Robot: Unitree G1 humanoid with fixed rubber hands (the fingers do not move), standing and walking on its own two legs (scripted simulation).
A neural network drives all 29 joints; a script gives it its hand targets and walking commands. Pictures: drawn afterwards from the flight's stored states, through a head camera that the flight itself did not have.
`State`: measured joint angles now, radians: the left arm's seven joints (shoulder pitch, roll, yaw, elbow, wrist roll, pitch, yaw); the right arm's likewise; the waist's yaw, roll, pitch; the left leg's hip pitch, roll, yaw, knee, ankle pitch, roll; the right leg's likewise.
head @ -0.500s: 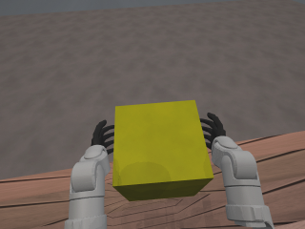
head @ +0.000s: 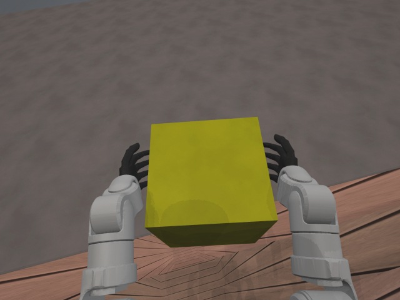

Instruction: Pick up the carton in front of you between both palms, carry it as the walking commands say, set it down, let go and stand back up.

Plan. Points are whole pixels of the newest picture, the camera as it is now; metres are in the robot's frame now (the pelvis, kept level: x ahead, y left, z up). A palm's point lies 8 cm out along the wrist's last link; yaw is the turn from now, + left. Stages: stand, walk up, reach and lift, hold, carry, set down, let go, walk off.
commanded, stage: carry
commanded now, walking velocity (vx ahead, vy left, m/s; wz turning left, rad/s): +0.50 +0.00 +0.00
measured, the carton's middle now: (208, 190) +0.36 -0.02 +0.03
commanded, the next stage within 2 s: none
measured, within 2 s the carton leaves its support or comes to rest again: neither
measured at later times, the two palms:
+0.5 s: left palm (153, 141) +0.66 +0.14 -0.09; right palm (236, 120) +0.71 -0.16 -0.08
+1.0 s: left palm (172, 110) +1.02 +0.09 -0.23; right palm (233, 104) +1.00 -0.20 -0.22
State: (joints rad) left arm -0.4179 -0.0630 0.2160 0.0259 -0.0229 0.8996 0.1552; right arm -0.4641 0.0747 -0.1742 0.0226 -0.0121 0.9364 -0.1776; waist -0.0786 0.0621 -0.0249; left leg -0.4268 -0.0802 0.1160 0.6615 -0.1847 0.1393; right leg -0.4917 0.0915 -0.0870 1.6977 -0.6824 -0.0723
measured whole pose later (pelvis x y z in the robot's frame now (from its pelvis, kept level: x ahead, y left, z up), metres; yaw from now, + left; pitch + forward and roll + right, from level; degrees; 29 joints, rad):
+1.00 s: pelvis +0.69 -0.02 -0.33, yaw -1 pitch +1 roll +0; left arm -0.38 -0.08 0.20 0.03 0.03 0.95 0.15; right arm -0.48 0.05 -0.15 0.08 0.02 0.95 -0.20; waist -0.11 0.04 -0.05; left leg -0.40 -0.11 0.11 0.76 -0.39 0.14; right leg -0.65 0.04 0.00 1.64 -0.56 -0.08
